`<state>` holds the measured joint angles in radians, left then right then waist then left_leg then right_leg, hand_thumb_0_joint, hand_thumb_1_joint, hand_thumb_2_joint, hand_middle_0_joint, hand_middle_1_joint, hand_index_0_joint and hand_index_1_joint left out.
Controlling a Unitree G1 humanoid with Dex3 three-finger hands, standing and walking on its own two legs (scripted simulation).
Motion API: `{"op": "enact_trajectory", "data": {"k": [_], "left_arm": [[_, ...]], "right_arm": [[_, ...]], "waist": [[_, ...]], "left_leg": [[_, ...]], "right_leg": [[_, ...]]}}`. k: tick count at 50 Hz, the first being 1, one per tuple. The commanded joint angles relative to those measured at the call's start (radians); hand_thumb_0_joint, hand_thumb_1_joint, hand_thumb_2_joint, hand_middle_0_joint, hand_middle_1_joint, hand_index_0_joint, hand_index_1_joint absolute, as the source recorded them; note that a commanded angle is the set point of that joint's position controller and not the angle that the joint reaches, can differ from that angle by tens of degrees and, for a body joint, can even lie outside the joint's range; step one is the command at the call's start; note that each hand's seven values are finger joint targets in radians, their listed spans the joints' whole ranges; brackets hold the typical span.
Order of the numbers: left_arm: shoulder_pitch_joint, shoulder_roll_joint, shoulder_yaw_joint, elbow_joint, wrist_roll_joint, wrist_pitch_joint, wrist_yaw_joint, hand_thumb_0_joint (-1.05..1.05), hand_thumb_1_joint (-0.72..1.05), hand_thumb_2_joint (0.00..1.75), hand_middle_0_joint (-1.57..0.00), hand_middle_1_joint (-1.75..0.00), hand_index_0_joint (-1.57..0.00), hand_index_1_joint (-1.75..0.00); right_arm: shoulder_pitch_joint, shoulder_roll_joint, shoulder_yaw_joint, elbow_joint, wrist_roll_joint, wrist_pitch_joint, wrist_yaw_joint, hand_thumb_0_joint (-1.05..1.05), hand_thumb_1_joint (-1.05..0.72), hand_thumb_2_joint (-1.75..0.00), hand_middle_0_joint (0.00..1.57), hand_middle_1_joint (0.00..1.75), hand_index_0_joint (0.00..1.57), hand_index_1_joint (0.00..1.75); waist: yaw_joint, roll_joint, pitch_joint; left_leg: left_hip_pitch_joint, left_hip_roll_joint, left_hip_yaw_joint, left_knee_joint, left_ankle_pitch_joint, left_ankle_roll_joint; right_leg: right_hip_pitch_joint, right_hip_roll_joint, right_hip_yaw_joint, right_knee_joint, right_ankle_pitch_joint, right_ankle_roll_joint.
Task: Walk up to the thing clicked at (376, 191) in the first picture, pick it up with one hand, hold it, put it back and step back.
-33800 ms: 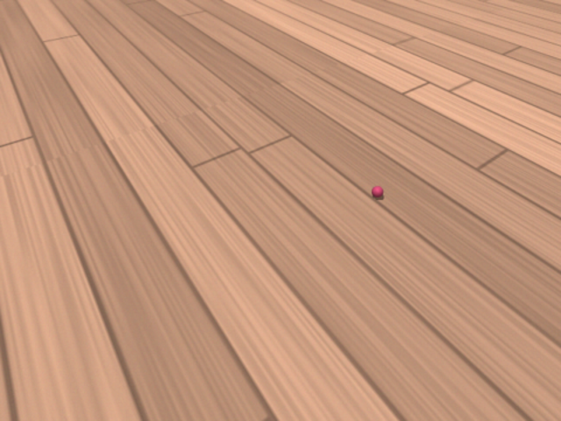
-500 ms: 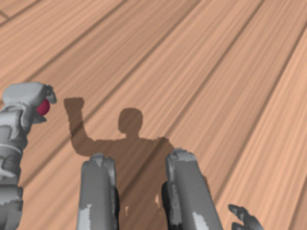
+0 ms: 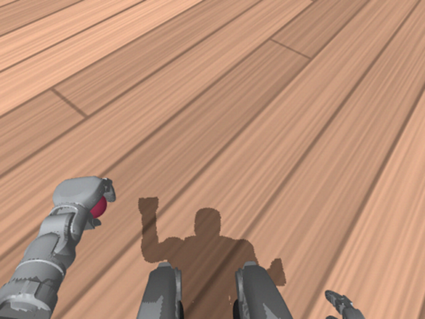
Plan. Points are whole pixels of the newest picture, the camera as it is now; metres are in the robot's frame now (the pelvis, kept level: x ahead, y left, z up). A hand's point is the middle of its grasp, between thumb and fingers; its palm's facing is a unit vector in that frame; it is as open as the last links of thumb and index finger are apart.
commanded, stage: lift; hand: left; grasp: from above
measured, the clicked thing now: (92, 205) +0.38 +0.26 -0.09
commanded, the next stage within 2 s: hold in 0.60 s
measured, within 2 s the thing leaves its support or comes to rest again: neither
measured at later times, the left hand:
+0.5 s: hand (83, 184) +0.37 +0.23 +0.03, palm faces -0.43 -0.07 -0.90, open 7.5 cm
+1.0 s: hand (75, 163) +0.38 +0.23 +0.08, palm faces -0.44 -0.06 -0.90, open 7.4 cm
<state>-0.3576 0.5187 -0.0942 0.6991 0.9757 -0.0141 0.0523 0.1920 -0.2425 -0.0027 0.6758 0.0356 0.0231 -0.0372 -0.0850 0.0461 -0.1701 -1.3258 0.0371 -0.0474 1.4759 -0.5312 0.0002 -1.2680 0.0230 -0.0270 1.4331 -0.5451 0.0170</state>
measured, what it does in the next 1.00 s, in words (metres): rises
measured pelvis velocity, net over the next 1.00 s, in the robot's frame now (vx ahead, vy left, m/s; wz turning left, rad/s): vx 0.07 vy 0.00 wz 0.00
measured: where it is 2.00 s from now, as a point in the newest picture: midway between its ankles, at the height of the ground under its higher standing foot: outside the picture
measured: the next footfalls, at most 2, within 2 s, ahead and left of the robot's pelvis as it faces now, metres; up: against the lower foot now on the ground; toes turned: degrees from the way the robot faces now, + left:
none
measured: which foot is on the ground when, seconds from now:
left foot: down 0.00-1.00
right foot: down 0.00-1.00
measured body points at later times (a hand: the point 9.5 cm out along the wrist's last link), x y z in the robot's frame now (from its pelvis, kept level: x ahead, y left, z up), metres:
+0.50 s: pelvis +0.04 +0.00 +0.11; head +0.10 +0.00 +0.55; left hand +0.39 +0.23 +0.08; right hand +0.13 -0.27 -0.02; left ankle +0.08 +0.12 -0.57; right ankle +0.07 -0.13 -0.57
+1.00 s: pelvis +0.07 +0.00 +0.14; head +0.10 -0.01 +0.59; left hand +0.40 +0.23 +0.13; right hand +0.18 -0.27 +0.02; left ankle +0.08 +0.12 -0.57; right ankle +0.07 -0.13 -0.57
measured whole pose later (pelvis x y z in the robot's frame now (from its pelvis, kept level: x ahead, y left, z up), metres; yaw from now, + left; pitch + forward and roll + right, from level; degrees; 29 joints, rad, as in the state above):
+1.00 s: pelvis +0.07 +0.00 +0.14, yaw +0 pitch +7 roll +0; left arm -0.30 0.39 -0.21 0.77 1.00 0.03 0.07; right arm 0.25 -0.25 -0.05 0.71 0.05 0.02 -0.04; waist -0.03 0.04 -0.09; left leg -0.51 0.03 0.02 0.72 -0.35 0.00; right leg -0.48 0.01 0.03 0.71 -0.36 0.02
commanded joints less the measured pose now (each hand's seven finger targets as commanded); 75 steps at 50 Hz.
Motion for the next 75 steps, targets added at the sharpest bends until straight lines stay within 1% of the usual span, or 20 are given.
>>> {"op": "enact_trajectory", "data": {"k": [1,5,7,9,11,15,17,19,23,25,29,31,33,36,44,47,64,69,73,75], "left_arm": [[-0.297,0.185,0.061,-0.123,0.004,-0.009,0.059,0.0,0.58,0.58,-0.85,-0.8,-0.92,-0.73],[-0.263,0.13,0.025,-0.091,0.018,-0.012,0.077,0.0,0.56,0.54,-0.81,-0.83,-0.89,-0.74],[-0.257,0.135,0.034,-0.079,0.016,-0.01,0.091,0.0,0.57,0.55,-0.82,-0.83,-0.9,-0.75],[-0.304,0.116,0.014,-0.08,0.023,-0.005,0.108,0.0,0.58,0.54,-0.82,-0.85,-0.91,-0.76],[-0.291,0.139,0.037,-0.044,0.029,0.001,0.127,0.0,0.59,0.55,-0.83,-0.84,-0.92,-0.76],[-0.329,0.118,0.007,-0.047,0.032,0.013,0.145,0.0,0.62,0.57,-0.87,-0.83,-0.94,-0.75],[-0.301,0.133,0.03,-0.018,0.033,0.022,0.153,0.0,0.63,0.59,-0.88,-0.81,-0.95,-0.74],[-0.293,0.085,-0.007,0.0,0.025,0.031,0.148,0.0,0.61,0.57,-0.88,-0.79,-0.95,-0.72],[-0.246,0.09,0.003,-0.002,0.01,0.043,0.133,0.0,0.56,0.54,-0.85,-0.76,-0.91,-0.69],[-0.25,0.071,-0.011,-0.015,-0.001,0.046,0.127,0.0,0.58,0.57,-0.87,-0.77,-0.93,-0.71],[-0.262,0.094,0.003,-0.052,0.006,0.047,0.128,0.0,0.6,0.51,-0.88,-0.72,-0.95,-0.66],[-0.276,0.061,-0.023,-0.058,0.006,0.046,0.123,0.0,0.57,0.54,-0.86,-0.74,-0.92,-0.68],[-0.261,0.083,-0.009,-0.066,0.015,0.047,0.125,0.0,0.59,0.51,-0.86,-0.74,-0.93,-0.67],[-0.273,0.066,-0.022,-0.081,0.013,0.047,0.12,0.0,0.58,0.49,-0.85,-0.76,-0.93,-0.67],[-0.242,0.068,-0.031,-0.093,0.017,0.043,0.072,0.0,0.6,0.54,-0.87,-0.75,-0.94,-0.68],[-0.237,0.075,-0.029,-0.105,0.021,0.044,0.054,0.0,0.62,0.57,-0.88,-0.78,-0.95,-0.7],[-0.229,0.091,-0.021,-0.212,0.019,0.04,0.009,0.0,0.62,0.6,-0.87,-0.79,-0.94,-0.72],[-0.202,0.077,-0.033,-0.203,0.019,0.046,-0.007,0.0,0.62,0.62,-0.87,-0.81,-0.94,-0.73],[-0.214,0.058,-0.054,-0.23,0.011,0.047,-0.019,0.0,0.62,0.61,-0.87,-0.82,-0.94,-0.74],[-0.194,0.09,-0.022,-0.214,0.015,0.046,-0.022,0.0,0.61,0.57,-0.84,-0.83,-0.92,-0.74]], "right_arm": [[0.039,-0.152,-0.061,-0.068,0.003,-0.055,-0.025,0.0,-0.91,-0.9,0.2,0.3,0.2,0.3],[0.058,-0.147,-0.072,-0.059,0.004,-0.073,-0.027,0.0,-0.91,-0.9,0.2,0.3,0.2,0.3],[0.063,-0.148,-0.074,-0.055,0.002,-0.079,-0.027,0.0,-0.91,-0.9,0.2,0.3,0.2,0.3],[0.074,-0.147,-0.073,-0.045,0.002,-0.082,-0.027,0.0,-0.91,-0.9,0.2,0.3,0.2,0.3],[0.076,-0.15,-0.078,-0.042,0.002,-0.084,-0.028,0.0,-0.91,-0.9,0.2,0.3,0.2,0.3],[0.08,-0.143,-0.077,-0.037,0.002,-0.082,-0.025,0.0,-0.91,-0.9,0.2,0.3,0.2,0.3],[0.08,-0.145,-0.08,-0.033,0.0,-0.082,-0.024,0.0,-0.91,-0.9,0.2,0.3,0.2,0.3],[0.078,-0.142,-0.08,-0.035,-0.001,-0.08,-0.022,0.0,-0.91,-0.9,0.2,0.3,0.2,0.3],[0.08,-0.143,-0.086,-0.045,0.001,-0.075,-0.019,0.0,-0.91,-0.9,0.2,0.3,0.2,0.3],[0.074,-0.142,-0.088,-0.054,0.001,-0.073,-0.019,0.0,-0.91,-0.9,0.2,0.3,0.2,0.3],[0.076,-0.143,-0.089,-0.054,0.004,-0.068,-0.023,0.0,-0.91,-0.9,0.2,0.3,0.2,0.3],[0.077,-0.14,-0.088,-0.052,0.006,-0.066,-0.022,0.0,-0.91,-0.9,0.2,0.3,0.2,0.3],[0.078,-0.146,-0.092,-0.05,0.005,-0.065,-0.024,0.0,-0.91,-0.9,0.2,0.3,0.2,0.3],[0.073,-0.145,-0.092,-0.054,0.006,-0.06,-0.022,0.0,-0.9,-0.9,0.2,0.3,0.2,0.3],[0.058,-0.149,-0.093,-0.068,0.013,-0.047,-0.016,0.0,-0.9,-0.9,0.2,0.3,0.2,0.3],[0.051,-0.149,-0.094,-0.073,0.015,-0.04,-0.016,0.0,-0.9,-0.9,0.2,0.3,0.2,0.3],[-0.011,-0.148,-0.084,-0.122,0.023,-0.018,-0.017,0.0,-0.9,-0.9,0.2,0.3,0.2,0.3],[-0.018,-0.146,-0.079,-0.123,0.024,-0.013,-0.018,0.0,-0.9,-0.9,0.2,0.3,0.2,0.3],[-0.041,-0.141,-0.072,-0.135,0.028,-0.013,-0.018,0.0,-0.91,-0.9,0.2,0.3,0.2,0.3],[-0.047,-0.141,-0.07,-0.136,0.027,-0.012,-0.02,0.0,-0.9,-0.9,0.2,0.3,0.2,0.3]], "waist": [[-0.01,0.061,-0.294],[-0.003,0.051,-0.31],[0.011,0.054,-0.298],[0.0,0.045,-0.288],[0.012,0.038,-0.266],[0.012,0.025,-0.259],[0.029,0.036,-0.245],[0.022,0.015,-0.23],[0.047,-0.007,-0.22],[0.038,-0.001,-0.214],[0.04,-0.006,-0.219],[0.03,-0.004,-0.217],[0.044,0.005,-0.209],[0.039,0.004,-0.207],[0.052,-0.005,-0.177],[0.057,-0.025,-0.19],[0.075,-0.03,-0.145],[0.074,-0.046,-0.128],[0.076,-0.033,-0.092],[0.085,-0.034,-0.088]], "left_leg": [[0.392,-0.026,-0.008,-0.366,-0.063,0.02],[0.491,-0.03,0.005,-0.419,0.045,0.013],[0.534,-0.03,0.007,-0.459,0.073,0.01],[0.576,-0.03,0.014,-0.487,0.114,0.01],[0.609,-0.031,0.023,-0.518,0.147,0.009],[0.679,-0.038,0.039,-0.564,0.213,0.01],[0.71,-0.036,0.041,-0.599,0.224,0.007],[0.736,-0.035,0.042,-0.624,0.246,0.007],[0.77,-0.043,0.047,-0.67,0.286,0.008],[0.803,-0.042,0.049,-0.695,0.3,0.007],[0.855,-0.042,0.053,-0.729,0.348,0.007],[0.887,-0.042,0.054,-0.742,0.377,0.006],[0.91,-0.041,0.051,-0.766,0.389,0.002],[0.943,-0.041,0.053,-0.786,0.411,0.001],[0.985,-0.048,0.064,-0.828,0.467,0.002],[1.006,-0.049,0.068,-0.828,0.526,0.008],[1.074,-0.051,0.075,-0.903,0.498,0.014],[1.088,-0.049,0.081,-0.922,0.497,0.018],[1.09,-0.049,0.078,-0.952,0.441,0.016],[1.086,-0.051,0.083,-0.959,0.424,0.017]], "right_leg": [[0.256,0.028,0.014,-0.339,-0.003,-0.033],[0.346,0.029,0.022,-0.412,0.073,-0.036],[0.395,0.029,0.021,-0.447,0.101,-0.034],[0.43,0.03,0.022,-0.476,0.142,-0.033],[0.465,0.029,0.021,-0.51,0.168,-0.032],[0.543,0.026,0.035,-0.574,0.226,-0.03],[0.575,0.026,0.034,-0.599,0.23,-0.03],[0.592,0.026,0.035,-0.623,0.256,-0.029],[0.685,0.024,0.044,-0.675,0.294,-0.025],[0.7,0.023,0.041,-0.691,0.307,-0.026],[0.746,0.023,0.043,-0.723,0.353,-0.025],[0.747,0.021,0.042,-0.731,0.381,-0.026],[0.768,0.024,0.036,-0.743,0.377,-0.03],[0.782,0.024,0.038,-0.763,0.4,-0.029],[0.86,0.021,0.043,-0.808,0.449,-0.028],[0.894,0.021,0.048,-0.817,0.517,-0.021],[0.942,0.015,0.052,-0.89,0.491,-0.017],[0.953,0.014,0.049,-0.905,0.493,-0.017],[0.943,0.014,0.05,-0.929,0.427,-0.02],[0.958,0.012,0.053,-0.941,0.409,-0.02]]}}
